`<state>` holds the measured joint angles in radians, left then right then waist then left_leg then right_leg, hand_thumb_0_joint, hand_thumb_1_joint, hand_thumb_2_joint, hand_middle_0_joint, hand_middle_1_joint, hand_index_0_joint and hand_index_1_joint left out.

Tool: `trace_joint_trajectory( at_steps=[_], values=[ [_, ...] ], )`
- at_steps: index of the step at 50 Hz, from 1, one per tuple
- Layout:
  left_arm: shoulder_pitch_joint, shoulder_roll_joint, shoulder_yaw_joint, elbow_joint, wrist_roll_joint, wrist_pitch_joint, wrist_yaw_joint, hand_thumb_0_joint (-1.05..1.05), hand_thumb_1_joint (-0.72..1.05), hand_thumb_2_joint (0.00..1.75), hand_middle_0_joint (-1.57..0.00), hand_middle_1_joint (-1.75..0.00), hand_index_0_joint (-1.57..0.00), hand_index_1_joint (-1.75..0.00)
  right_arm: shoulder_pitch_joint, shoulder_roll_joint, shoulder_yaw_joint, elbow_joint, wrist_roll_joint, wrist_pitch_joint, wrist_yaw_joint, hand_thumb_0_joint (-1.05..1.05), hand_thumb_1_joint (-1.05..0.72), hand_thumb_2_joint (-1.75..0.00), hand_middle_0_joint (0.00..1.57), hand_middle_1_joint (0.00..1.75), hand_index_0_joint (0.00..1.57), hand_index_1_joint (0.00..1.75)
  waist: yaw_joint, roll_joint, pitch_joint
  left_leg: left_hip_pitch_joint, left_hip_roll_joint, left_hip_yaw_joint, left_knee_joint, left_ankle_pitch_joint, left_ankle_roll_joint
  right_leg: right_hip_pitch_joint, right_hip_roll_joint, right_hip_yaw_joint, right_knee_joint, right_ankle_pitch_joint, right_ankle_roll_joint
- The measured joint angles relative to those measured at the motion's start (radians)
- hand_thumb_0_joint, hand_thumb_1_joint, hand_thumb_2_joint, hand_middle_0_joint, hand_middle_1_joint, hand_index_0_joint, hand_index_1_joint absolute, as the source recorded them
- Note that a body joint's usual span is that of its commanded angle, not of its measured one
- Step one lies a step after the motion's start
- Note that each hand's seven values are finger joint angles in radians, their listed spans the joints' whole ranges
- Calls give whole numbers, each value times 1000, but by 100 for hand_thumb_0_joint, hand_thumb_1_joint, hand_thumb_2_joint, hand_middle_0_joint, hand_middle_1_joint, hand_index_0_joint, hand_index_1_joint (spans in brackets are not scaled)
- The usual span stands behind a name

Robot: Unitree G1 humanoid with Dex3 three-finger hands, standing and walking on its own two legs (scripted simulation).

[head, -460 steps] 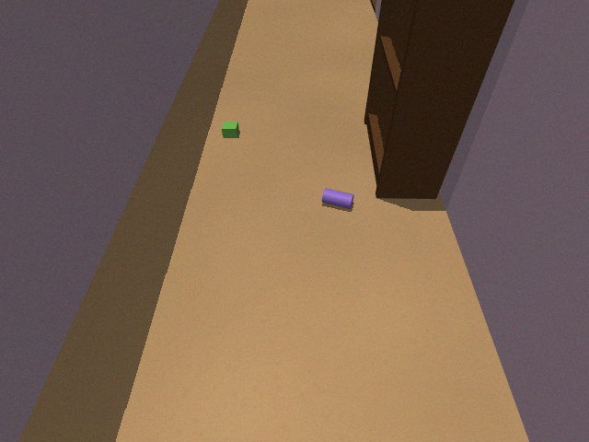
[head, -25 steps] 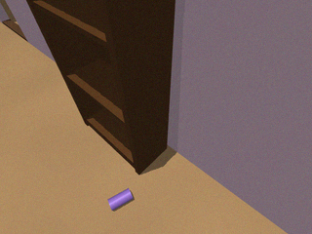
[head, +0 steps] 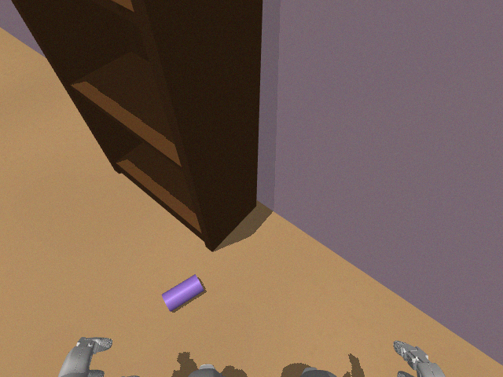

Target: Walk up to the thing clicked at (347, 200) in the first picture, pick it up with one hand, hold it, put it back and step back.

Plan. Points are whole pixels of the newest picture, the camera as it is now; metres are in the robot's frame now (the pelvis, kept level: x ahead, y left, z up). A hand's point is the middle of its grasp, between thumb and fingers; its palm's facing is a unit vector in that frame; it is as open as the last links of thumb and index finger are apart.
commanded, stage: rise first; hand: left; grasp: from above
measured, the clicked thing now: (183, 292) +0.45 +0.26 -0.71
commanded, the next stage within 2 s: none
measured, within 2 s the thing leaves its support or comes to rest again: neither
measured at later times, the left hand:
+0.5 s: hand out of the picture +0.14 +0.27 -0.20, palm faces -0.14 -0.85 -0.51, open 14.3 cm
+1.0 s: hand (119, 366) +0.19 +0.31 -0.33, palm faces -0.34 -0.54 -0.77, open 14.2 cm
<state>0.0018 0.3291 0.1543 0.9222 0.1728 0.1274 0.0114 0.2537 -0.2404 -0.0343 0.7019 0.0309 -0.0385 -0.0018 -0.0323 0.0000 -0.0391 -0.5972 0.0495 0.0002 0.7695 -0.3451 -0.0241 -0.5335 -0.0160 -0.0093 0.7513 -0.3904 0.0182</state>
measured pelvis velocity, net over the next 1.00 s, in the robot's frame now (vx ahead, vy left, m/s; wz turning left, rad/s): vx -0.04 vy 0.00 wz -0.02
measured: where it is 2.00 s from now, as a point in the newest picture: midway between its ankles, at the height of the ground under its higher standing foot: outside the picture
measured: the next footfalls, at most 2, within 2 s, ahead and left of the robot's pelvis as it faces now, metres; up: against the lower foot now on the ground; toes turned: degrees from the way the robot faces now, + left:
none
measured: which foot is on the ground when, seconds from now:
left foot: down 0.00-1.00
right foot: down 0.00-1.00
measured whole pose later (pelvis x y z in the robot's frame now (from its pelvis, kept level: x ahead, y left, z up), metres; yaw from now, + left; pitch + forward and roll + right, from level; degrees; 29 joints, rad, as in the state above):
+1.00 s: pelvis -0.04 +0.00 -0.18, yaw -1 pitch +31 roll -3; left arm -0.09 0.42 0.14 0.69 0.60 0.10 0.21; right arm 0.07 -0.27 -0.04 0.64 -0.01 -0.21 -0.02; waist -0.01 0.00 -0.18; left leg -1.56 0.05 -0.05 1.64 -0.62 -0.03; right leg -1.48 -0.01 -0.02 1.64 -0.69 0.02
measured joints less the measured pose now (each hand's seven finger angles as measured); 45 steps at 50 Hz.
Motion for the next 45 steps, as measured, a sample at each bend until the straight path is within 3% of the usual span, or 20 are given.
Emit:
trace_joint_trajectory(
  at_steps=[5, 11, 23, 36, 39, 45],
  values=[
    [56, -13, 16, -91, 22, 22, 18, 0, -40, 100, -9, -102, -8, -103, -4, -1, -8, -40, -10, -38, -1, 1, -92, -90, 21, 30, 20, 30, 7, -2, -24, -118, 0, -5, 127, -57, 2, -116, -2, 0, 128, -60, 3],
    [123, -11, 21, -237, 47, 37, 24, 0, -53, 101, -9, -104, -8, -105, -38, 6, -11, -64, -21, -69, -16, 1, -91, -90, 21, 30, 20, 30, 13, -9, -38, -225, 3, -15, 251, -114, 1, -218, 1, -4, 248, -117, 3],
    [200, -11, 1, -398, 94, 115, 31, 0, -57, 99, -9, -106, -8, -106, -68, 19, 5, -123, -31, -106, -34, 1, -91, -90, 21, 30, 20, 30, 9, 5, -73, -349, 7, -32, 372, -167, 1, -330, 6, -15, 354, -166, 4],
    [242, -6, -6, -514, 149, 115, 61, 0, -57, 97, -9, -106, -8, -106, -86, 24, 6, -130, -31, -122, -28, 2, -90, -90, 21, 30, 20, 30, 17, 6, -96, -524, 8, -44, 528, -215, 2, -500, 8, -19, 510, -219, 5],
    [212, 8, -17, -480, 186, 103, 74, 0, -57, 97, -9, -106, -8, -106, -94, 19, 7, -126, -30, -130, -28, 2, -90, -90, 21, 30, 20, 30, 19, 8, -106, -575, 5, -47, 569, -223, 2, -550, 6, -20, 554, -230, 6],
    [54, 58, -5, -311, 316, 36, 129, 0, -55, 96, -9, -106, -8, -106, -137, -5, 4, -103, -35, -161, -20, 1, -89, -90, 21, 30, 20, 30, 19, -1, -130, -766, 0, -48, 717, -249, 0, -746, 2, -11, 719, -269, 5]
  ],
)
